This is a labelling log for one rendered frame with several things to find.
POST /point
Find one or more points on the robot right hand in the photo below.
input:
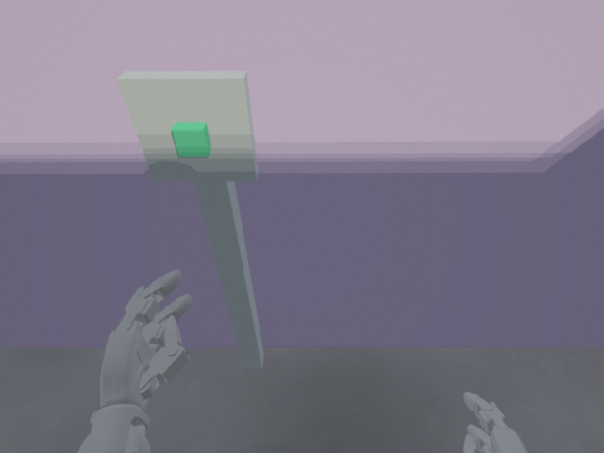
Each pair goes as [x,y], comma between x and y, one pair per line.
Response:
[502,439]

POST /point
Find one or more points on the button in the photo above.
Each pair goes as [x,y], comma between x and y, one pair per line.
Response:
[192,139]

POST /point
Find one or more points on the robot left forearm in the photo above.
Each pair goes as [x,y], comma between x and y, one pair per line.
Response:
[119,428]

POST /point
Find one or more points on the panel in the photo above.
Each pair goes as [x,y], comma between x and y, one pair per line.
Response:
[155,101]

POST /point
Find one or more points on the robot left hand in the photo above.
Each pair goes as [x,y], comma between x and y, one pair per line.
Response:
[131,348]

